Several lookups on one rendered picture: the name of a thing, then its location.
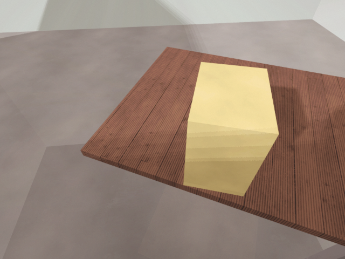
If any table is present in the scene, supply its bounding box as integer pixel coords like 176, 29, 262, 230
81, 47, 345, 259

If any carton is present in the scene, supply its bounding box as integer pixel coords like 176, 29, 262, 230
183, 62, 279, 196

